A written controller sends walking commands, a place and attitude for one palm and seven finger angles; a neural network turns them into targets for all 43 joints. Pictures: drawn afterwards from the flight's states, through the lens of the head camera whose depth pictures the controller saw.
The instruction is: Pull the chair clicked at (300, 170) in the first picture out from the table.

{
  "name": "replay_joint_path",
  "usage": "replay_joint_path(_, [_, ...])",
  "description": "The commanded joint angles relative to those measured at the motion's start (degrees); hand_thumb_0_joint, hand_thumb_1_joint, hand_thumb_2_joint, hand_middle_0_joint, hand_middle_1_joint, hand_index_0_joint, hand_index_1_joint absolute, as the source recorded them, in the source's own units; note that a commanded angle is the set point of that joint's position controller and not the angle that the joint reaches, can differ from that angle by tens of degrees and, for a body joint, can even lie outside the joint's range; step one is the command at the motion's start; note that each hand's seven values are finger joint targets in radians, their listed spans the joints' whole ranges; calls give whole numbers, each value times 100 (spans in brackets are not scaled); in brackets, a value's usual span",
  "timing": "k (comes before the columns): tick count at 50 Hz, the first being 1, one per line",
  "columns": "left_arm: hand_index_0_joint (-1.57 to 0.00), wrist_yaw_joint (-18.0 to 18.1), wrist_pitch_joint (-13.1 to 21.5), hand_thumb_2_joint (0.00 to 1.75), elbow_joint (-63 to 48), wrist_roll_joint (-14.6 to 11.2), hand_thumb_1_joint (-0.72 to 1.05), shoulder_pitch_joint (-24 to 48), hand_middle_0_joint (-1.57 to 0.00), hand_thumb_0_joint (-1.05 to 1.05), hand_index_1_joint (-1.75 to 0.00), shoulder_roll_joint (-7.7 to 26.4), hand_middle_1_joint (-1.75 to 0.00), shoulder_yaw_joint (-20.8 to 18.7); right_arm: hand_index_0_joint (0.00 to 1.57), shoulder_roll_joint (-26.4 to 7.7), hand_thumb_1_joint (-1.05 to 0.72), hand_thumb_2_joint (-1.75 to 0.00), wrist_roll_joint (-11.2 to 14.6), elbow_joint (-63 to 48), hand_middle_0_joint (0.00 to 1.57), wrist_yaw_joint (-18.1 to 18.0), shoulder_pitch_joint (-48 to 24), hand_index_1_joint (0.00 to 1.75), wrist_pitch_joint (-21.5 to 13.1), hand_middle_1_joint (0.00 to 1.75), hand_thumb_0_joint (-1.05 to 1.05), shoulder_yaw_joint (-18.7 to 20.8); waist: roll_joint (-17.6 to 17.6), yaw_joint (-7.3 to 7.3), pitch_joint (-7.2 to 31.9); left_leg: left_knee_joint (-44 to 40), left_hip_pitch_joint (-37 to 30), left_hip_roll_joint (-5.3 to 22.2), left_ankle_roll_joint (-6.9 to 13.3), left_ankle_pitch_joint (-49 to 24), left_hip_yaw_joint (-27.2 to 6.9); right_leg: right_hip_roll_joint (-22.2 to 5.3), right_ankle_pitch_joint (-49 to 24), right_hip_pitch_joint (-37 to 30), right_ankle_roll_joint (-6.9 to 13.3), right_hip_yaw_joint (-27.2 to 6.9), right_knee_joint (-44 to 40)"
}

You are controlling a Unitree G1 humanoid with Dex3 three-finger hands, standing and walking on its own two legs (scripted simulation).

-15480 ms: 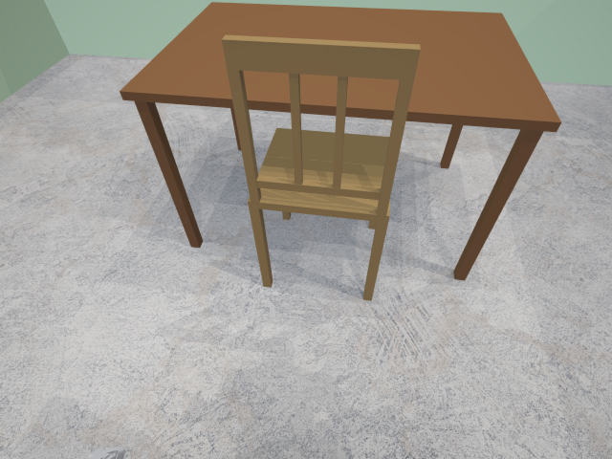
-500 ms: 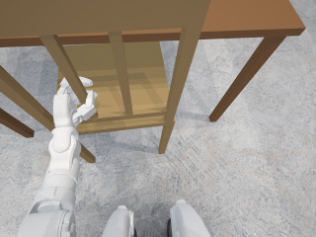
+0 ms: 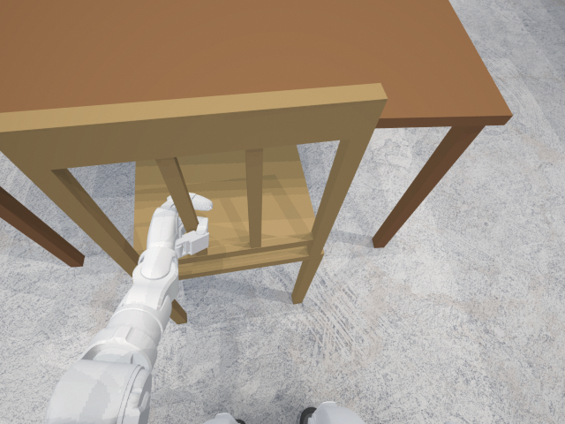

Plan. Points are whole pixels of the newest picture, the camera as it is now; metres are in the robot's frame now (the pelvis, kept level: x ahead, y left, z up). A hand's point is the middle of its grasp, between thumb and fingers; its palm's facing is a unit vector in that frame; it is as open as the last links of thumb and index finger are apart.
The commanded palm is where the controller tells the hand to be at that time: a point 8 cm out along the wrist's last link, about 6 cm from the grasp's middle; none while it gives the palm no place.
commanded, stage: step backward, pulling the chair out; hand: left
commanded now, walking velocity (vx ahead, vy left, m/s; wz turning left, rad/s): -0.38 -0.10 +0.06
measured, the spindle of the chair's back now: (187, 214) +0.43 +0.14 -0.04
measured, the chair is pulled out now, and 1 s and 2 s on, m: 0.06 0.22 0.25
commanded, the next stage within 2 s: none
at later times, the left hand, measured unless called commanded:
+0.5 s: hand (218, 279) +0.33 +0.09 -0.06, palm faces -0.01 -0.99 -0.15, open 5.1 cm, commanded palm +0.31 +0.14 -0.06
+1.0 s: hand (214, 339) +0.24 +0.09 -0.06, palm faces -0.02 -0.98 -0.19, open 5.3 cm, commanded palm +0.25 +0.14 -0.05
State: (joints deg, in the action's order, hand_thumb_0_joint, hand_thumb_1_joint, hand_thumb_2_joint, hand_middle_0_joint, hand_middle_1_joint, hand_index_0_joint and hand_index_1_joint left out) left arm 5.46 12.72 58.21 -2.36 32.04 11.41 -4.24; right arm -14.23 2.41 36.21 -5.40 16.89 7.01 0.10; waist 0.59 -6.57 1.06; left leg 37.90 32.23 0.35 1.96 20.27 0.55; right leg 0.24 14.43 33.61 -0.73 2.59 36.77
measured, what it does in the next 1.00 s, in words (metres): shifts its weight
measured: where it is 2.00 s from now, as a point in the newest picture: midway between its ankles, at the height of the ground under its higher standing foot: outside the picture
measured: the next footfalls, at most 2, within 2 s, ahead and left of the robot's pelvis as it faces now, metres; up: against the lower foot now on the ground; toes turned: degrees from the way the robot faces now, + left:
left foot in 1.52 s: -0.13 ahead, +0.12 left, +0.00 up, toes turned +2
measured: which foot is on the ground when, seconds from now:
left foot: down 0.00-1.00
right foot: down 0.00-1.00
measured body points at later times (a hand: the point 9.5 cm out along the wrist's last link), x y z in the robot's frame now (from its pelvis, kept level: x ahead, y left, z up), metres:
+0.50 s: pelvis -0.06 -0.02 +0.00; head +0.04 -0.03 +0.44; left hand +0.32 +0.14 -0.05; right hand -0.01 -0.29 -0.13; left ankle -0.03 +0.09 -0.72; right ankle -0.01 -0.13 -0.72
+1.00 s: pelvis -0.11 -0.02 +0.00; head -0.04 -0.04 +0.44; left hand +0.24 +0.14 -0.04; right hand -0.03 -0.29 -0.13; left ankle -0.03 +0.09 -0.72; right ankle -0.01 -0.13 -0.72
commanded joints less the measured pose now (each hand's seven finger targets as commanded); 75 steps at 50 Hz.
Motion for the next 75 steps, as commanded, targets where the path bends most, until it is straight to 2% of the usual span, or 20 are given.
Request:
replay_joint_path(1, [-50, -17, 344, 90, -969, 232, 90, 1716, -50, 0, -145, 773, -145, 96, 20, -726, -90, -90, -91, -172, 20, -45, 568, 30, -215, 30, 0, 321, 1397, 150, 2516, -219, -2703, 985, -110, -5719, -776, -289, -1647, -785, 85, -303, -39])
replay_joint_path(5, [-50, -74, 440, 90, -1037, 252, 90, 1522, -50, 0, -145, 729, -145, 80, 20, -709, -90, -90, -125, -132, 20, -11, 542, 30, -284, 30, 0, 337, 1117, 167, 2576, -203, -2935, 1054, -174, -5981, -745, -293, -1764, -893, 109, -334, -216])
replay_joint_path(11, [-50, -59, 515, 90, -1034, 261, 90, 1520, -50, 0, -145, 1000, -145, -129, 20, -767, -90, -90, -84, -22, 20, -79, 507, 30, -405, 30, 0, 370, 555, 162, 2784, -191, -2482, 994, -203, -5315, -591, -505, -3199, -1632, 206, -473, -308])
replay_joint_path(17, [-50, 2, 496, 90, -987, 222, 90, 1478, -50, 0, -145, 1142, -145, -79, 20, -769, -90, -90, 12, 16, 20, -135, 329, 30, -548, 30, 0, 331, 294, 189, 2874, -91, -1404, 571, -334, -2518, -274, -1096, -4303, -2464, 429, -848, -520])
replay_joint_path(21, [-50, 82, 391, 90, -1003, 185, 90, 1497, -50, 0, -145, 1245, -145, -59, 20, -836, -90, -90, 55, -5, 20, -175, 159, 30, -587, 30, 0, 303, 259, 197, 2733, -290, -1180, 412, -292, -1648, -319, -1163, -3590, -2412, 339, -837, -671])
replay_joint_path(28, [-50, 132, 402, 90, -1128, 75, 90, 1664, -50, 0, -145, 862, -145, 273, 20, -796, -90, -90, 82, -51, 20, -210, -141, 30, -730, 30, 0, 220, 635, 306, 2305, -958, -1331, 754, 0, -1898, -697, -507, -927, -1812, 46, -472, -551])
replay_joint_path(34, [-50, 146, 462, 90, -1050, 49, 90, 1870, -50, 0, -145, 838, -145, 379, 20, -781, -90, -90, 112, -42, 20, -245, -248, 30, -958, 30, 0, 211, 450, 343, 1785, -1011, -1077, 689, 5, -359, -639, -629, 448, -1474, 144, -664, -809])
replay_joint_path(39, [-50, 200, 578, 90, -897, 68, 90, 1792, -50, 0, -145, 917, -145, 407, 20, -787, -90, -90, 120, 67, 20, -270, -129, 30, -1169, 30, 0, 187, -143, 346, 1586, -591, -1347, 363, -112, 378, -422, -948, 1200, -1007, 252, -992, -1553])
replay_joint_path(43, [-50, 247, 604, 90, -794, 120, 90, 1525, -50, 0, -145, 932, -145, 368, 20, -803, -90, -90, 83, 178, 20, -266, -77, 30, -1265, 30, 0, 173, -324, 360, 1567, -434, -1551, 248, -161, 125, -341, -1136, 1079, -997, 310, -1078, -1763])
replay_joint_path(48, [-50, 263, 658, 90, -887, 142, 90, 1428, -50, 0, -145, 871, -145, 407, 20, -826, -90, -90, 68, 173, 20, -285, -189, 30, -1311, 30, 0, 129, -4, 417, 1581, -925, -1376, 533, -73, -382, -642, -787, 574, -1232, 164, -715, -1183])
replay_joint_path(50, [-50, 243, 659, 90, -949, 109, 90, 1464, -50, 0, -145, 761, -145, 517, 20, -801, -90, -90, 88, 96, 20, -273, -237, 30, -1322, 30, 0, 106, -78, 423, 1458, -1038, -1238, 623, -29, 142, -715, -742, 1098, -1148, 173, -757, -1166])
replay_joint_path(52, [-50, 256, 628, 90, -978, 129, 90, 1399, -50, 0, -145, 798, -145, 464, 20, -829, -90, -90, 53, 107, 20, -300, -274, 30, -1325, 30, 0, 84, 331, 447, 1343, -1403, -1036, 783, 39, 208, -928, -557, 1093, -1251, 154, -601, -787])
replay_joint_path(57, [-50, 220, 611, 90, -1131, 159, 90, 1540, -50, 0, -145, 797, -145, 418, 20, -776, -90, -90, -24, 187, 20, -320, -282, 30, -1297, 30, 0, 134, 521, 455, 1737, -1134, -1288, 1051, 123, -1709, -1060, -423, -422, -1666, 151, -499, -115])
replay_joint_path(60, [-50, 171, 582, 90, -1144, 178, 90, 1601, -50, 0, -145, 790, -145, 464, 20, -740, -90, -90, -17, 155, 20, -290, -386, 30, -1258, 30, 0, 149, 574, 491, 1549, -1063, -775, 972, 48, -935, -878, -590, 54, -1775, 235, -666, -141])
replay_joint_path(62, [-50, 200, 557, 90, -1096, 158, 90, 1534, -50, 0, -145, 925, -145, 383, 20, -724, -90, -90, 6, 168, 20, -304, -353, 30, -1265, 30, 0, 168, 63, 499, 1368, -753, -580, 700, -18, -163, -759, -837, 611, -1674, 351, -1052, -649])
replay_joint_path(65, [-50, 267, 516, 90, -779, 161, 90, 1305, -50, 0, -145, 1084, -145, 278, 20, -679, -90, -90, 48, 313, 20, -242, -131, 30, -1285, 30, 0, 204, -1057, 474, 1541, 937, -1148, -127, -355, 505, -207, -1957, 1172, -1282, 753, -2064, -2205])
replay_joint_path(66, [-50, 279, 444, 90, -696, 138, 90, 1199, -50, 0, -145, 1152, -145, 216, 20, -754, -90, -90, 52, 324, 20, -231, -196, 30, -1263, 30, 0, 236, -1043, 561, 1522, 1503, -999, -182, -379, 710, -343, -2145, 808, -1393, 922, -2189, -2270])
replay_joint_path(69, [-50, 237, 366, 90, -851, 175, 90, 1456, -50, 0, -145, 1026, -145, 196, 20, -691, -90, -90, 17, 354, 20, -159, -347, 30, -1283, 30, 0, 129, -803, 535, 1685, 1679, -588, -30, -356, 994, -667, -2304, -1152, -2249, 1020, -1682, -1710])
replay_joint_path(72, [-50, 239, 260, 90, -910, 140, 90, 1482, -50, 0, -145, 992, -145, 201, 20, -779, -90, -90, 14, 504, 20, -202, -250, 30, -1253, 30, 0, 62, -468, 423, 1735, -138, -1201, 27, -374, 432, -516, -1817, -2712, -2509, 629, -920, -1156])
replay_joint_path(75, [-50, 159, 203, 90, -1329, 78, 90, 1823, -50, 0, -145, 651, -145, 516, 20, -939, -90, -90, -4, 370, 20, -279, -262, 30, -1179, 30, 0, 148, 202, 426, 2062, -1325, -1621, 670, -183, -2429, -855, -1014, -2906, -2629, 101, -411, -338])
